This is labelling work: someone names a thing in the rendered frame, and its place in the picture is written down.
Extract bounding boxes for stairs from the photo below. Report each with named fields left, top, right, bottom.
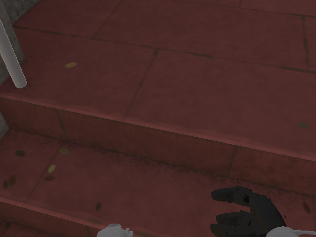
left=0, top=97, right=316, bottom=237

